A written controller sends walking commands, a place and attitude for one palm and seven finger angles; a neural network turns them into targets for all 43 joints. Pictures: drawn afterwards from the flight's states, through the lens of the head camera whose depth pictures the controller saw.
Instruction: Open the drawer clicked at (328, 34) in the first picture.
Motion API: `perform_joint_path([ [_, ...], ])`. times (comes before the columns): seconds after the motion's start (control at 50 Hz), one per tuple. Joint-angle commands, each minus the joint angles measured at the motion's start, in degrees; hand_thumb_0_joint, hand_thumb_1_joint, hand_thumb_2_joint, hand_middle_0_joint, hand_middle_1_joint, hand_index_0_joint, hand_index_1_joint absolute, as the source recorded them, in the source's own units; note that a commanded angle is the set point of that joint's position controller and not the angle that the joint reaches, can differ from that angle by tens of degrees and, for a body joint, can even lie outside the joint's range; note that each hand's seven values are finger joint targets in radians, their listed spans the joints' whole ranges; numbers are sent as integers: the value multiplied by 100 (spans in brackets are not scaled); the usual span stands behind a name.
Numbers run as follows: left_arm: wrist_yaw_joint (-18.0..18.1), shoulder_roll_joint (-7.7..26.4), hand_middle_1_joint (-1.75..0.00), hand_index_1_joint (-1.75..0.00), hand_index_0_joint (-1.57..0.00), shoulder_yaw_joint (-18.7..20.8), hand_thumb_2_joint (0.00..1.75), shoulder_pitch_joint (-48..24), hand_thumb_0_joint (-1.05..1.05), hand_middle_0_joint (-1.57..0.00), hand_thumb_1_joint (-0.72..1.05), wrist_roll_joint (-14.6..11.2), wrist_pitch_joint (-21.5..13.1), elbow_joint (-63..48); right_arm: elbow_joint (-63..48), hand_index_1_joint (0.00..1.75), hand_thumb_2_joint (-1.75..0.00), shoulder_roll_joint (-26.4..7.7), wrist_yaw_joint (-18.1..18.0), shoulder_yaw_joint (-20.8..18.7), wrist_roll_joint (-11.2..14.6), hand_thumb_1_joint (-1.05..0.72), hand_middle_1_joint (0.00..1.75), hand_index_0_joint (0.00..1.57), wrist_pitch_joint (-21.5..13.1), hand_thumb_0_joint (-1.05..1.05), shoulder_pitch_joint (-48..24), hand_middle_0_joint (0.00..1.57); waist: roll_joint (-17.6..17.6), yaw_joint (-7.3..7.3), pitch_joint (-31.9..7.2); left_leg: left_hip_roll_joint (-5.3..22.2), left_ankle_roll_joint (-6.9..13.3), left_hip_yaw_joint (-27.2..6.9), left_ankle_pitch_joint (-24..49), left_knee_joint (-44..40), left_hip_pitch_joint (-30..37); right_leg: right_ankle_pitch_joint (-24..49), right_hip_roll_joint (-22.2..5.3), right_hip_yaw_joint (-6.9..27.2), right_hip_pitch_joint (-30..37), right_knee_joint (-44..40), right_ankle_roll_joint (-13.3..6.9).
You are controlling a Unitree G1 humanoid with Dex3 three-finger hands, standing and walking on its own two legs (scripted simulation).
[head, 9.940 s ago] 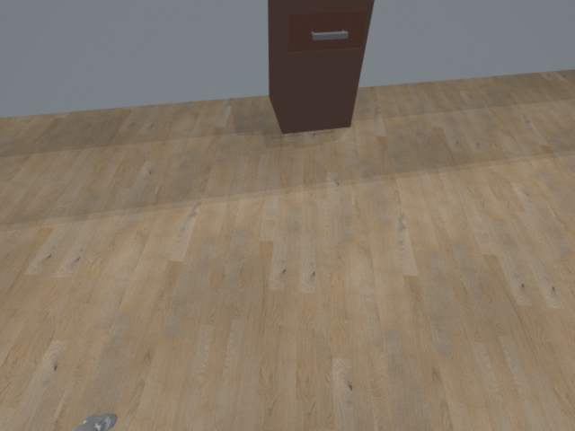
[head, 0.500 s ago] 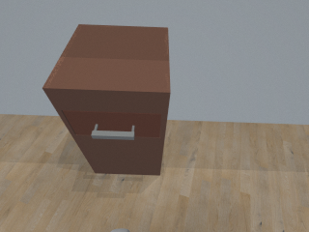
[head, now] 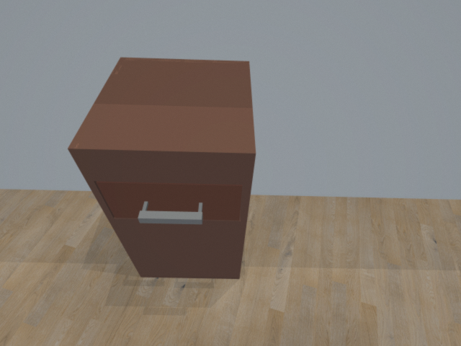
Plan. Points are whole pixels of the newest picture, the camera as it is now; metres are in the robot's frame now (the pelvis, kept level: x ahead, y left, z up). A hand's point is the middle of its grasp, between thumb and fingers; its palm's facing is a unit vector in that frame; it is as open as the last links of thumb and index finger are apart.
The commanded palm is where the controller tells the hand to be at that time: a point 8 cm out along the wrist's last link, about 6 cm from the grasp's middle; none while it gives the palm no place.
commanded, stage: come to a stop and stand still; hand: left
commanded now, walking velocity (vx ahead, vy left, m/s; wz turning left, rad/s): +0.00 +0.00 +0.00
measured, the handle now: (172, 211) +0.48 +0.20 -0.19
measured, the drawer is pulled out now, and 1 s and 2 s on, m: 0.00 0.00 0.00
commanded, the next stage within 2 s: look again from close up in 0.94 s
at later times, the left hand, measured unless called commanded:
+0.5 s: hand out of the picture -0.01 +0.18 -0.17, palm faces +0.03 -0.99 -0.13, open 7.4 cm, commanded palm none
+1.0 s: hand out of the picture +0.01 +0.18 -0.18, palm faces +0.03 -0.99 -0.12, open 7.4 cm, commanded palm none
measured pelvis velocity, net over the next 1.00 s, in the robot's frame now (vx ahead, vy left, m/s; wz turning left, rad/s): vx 0.05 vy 0.04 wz -0.01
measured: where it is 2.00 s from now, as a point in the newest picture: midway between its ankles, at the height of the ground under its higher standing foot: outside the picture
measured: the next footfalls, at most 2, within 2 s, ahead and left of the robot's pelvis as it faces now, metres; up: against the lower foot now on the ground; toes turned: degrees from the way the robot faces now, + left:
none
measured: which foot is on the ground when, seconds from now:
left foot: down 0.00-1.00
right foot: down 0.00-1.00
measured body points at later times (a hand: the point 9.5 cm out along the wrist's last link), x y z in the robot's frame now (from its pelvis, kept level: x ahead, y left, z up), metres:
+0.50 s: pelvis +0.02 +0.03 +0.00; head +0.04 +0.04 +0.45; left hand -0.01 +0.23 -0.16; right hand -0.01 -0.16 -0.16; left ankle +0.04 +0.11 -0.74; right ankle -0.03 -0.05 -0.74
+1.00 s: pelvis +0.05 +0.04 +0.00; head +0.07 +0.05 +0.45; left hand +0.01 +0.23 -0.16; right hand +0.03 -0.17 -0.15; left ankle +0.04 +0.11 -0.74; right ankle -0.03 -0.05 -0.74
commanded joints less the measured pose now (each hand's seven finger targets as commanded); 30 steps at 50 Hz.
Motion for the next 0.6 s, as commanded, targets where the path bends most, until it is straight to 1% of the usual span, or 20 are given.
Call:
perform_joint_path([
  [0.0,-10,475,-30,-30,-20,28,90,378,0,-20,90,-44,-117,-141,-57,30,-90,-384,21,56,-52,-90,30,20,-142,0,480,20,5,-34,74,639,142,-700,426,-632,192,502,-1120,1050,-337,-747,347],
  [0.04,-24,485,-30,-30,-20,7,90,359,0,-20,90,-42,-121,-107,6,30,-90,-399,36,90,-54,-90,30,20,-174,0,549,20,90,-28,87,664,155,-790,411,-809,147,325,-1078,977,-279,-729,268],
  [0.08,-34,457,-30,-30,-20,-22,90,433,0,-20,90,-53,-142,-31,78,30,-90,-419,41,117,-58,-90,30,20,-201,0,583,20,6,-6,68,655,165,-789,425,-876,198,369,-1074,967,-251,-735,237],
  [0.12,-40,446,-30,-30,-20,-33,90,426,0,-20,90,-61,-139,17,155,30,-90,-424,39,131,-61,-90,30,20,-205,0,660,20,61,-18,142,651,157,-824,259,-984,150,235,-1063,946,-270,-737,192],
  [0.14,-39,451,-30,-30,-20,-33,90,414,0,-20,90,-49,-132,41,191,30,-90,-401,46,135,-60,-90,30,20,-205,0,715,20,71,-21,231,658,163,-848,143,-1072,70,185,-1040,906,-270,-712,182],
  [0.18,-42,416,-30,-30,-20,-51,90,475,0,-20,90,-54,-129,90,249,30,-90,-405,43,147,-65,-90,30,20,-208,0,778,20,86,-13,283,658,175,-887,-10,-1148,19,171,-1030,874,-284,-685,169],
  [0.22,-42,387,-30,-30,-20,-57,90,513,0,-20,90,-56,-130,137,291,30,-90,-400,37,151,-64,-90,30,20,-226,0,867,20,45,-10,207,660,191,-925,-5,-1199,31,223,-1026,859,-229,-631,163],
  [0.24,-37,385,-30,-30,-20,-53,90,516,0,-20,90,-49,-128,141,313,30,-90,-369,38,152,-61,-90,30,20,-231,0,895,20,53,-7,245,666,204,-936,-17,-1223,-10,232,-1014,843,-215,-615,165],
  [0.26,-37,359,-30,-30,-20,-60,90,555,0,-20,90,-54,-132,173,338,30,-90,-367,34,156,-64,-90,30,20,-240,0,922,20,84,-3,189,667,208,-935,10,-1228,29,270,-1019,842,-211,-592,164],
  [0.28,-34,341,-30,-30,-20,-59,90,592,0,-20,90,-54,-137,191,356,30,-90,-340,33,155,-62,-90,30,20,-249,0,946,20,29,0,130,667,220,-915,71,-1211,92,314,-1035,823,-201,-588,166],
  [0.32,-29,306,-30,-30,-20,-69,90,600,0,-20,90,-55,-143,224,402,30,-90,-318,25,157,-56,-90,30,20,-259,0,1029,20,-52,-25,134,651,226,-902,220,-1167,137,354,-1030,822,-238,-566,169],
  [0.36,-21,271,-30,-30,-20,-69,90,632,0,-20,90,-47,-137,257,434,30,-90,-285,18,155,-55,-90,30,20,-269,0,1065,20,29,-29,136,657,242,-907,303,-1164,172,381,-1024,808,-250,-543,176],
  [0.38,-17,253,-30,-30,-20,-76,90,664,0,-20,90,-51,-138,284,458,30,-90,-267,15,152,-54,-90,30,20,-271,0,1067,20,-6,-24,157,660,249,-897,312,-1160,215,390,-1029,789,-297,-534,184],
  [0.4,-15,224,-30,-30,-20,-82,90,700,0,-20,90,-50,-138,297,469,30,-90,-258,9,149,-52,-90,30,20,-271,0,1085,20,30,-33,169,656,254,-909,263,-1170,225,358,-1024,803,-338,-536,183],
  [0.42,-14,212,-30,-30,-20,-82,90,714,0,-20,90,-48,-139,313,483,30,-90,-246,7,148,-52,-90,30,20,-274,0,1092,20,-27,-41,162,655,259,-900,305,-1153,259,394,-1027,791,-354,-525,185],
  [0.44,-10,210,-30,-30,-20,-85,90,722,0,-20,90,-40,-136,326,480,30,-90,-242,5,144,-48,-90,30,20,-278,0,1108,20,58,-41,175,658,269,-886,404,-1131,274,422,-1027,792,-363,-522,193],
  [0.46,-6,195,-30,-30,-20,-83,90,753,0,-20,90,-40,-142,333,497,30,-90,-209,2,148,-47,-90,30,20,-288,0,1116,20,55,-42,158,655,273,-859,484,-1109,303,474,-1037,782,-358,-521,203],
  [0.48,-2,182,-30,-30,-20,-89,90,761,0,-20,90,-39,-146,349,505,30,-90,-201,-1,147,-46,-90,30,20,-288,0,1119,20,-21,-51,163,647,277,-842,603,-1063,336,516,-1034,796,-372,-521,204],
  [0.52,4,145,-30,-30,-20,-95,90,796,0,-20,90,-39,-156,388,524,30,-90,-176,-8,140,-40,-90,30,20,-295,0,1110,20,-36,-59,138,632,285,-814,716,-1017,419,560,-1049,813,-391,-544,208],
  [0.58,16,128,-30,-30,-20,-106,90,843,0,-20,90,-36,-168,413,554,30,-90,-164,-20,148,-36,-90,30,20,-317,0,1115,20,-79,-71,94,635,306,-772,1157,-902,557,758,-1062,838,-385,-539,224],
])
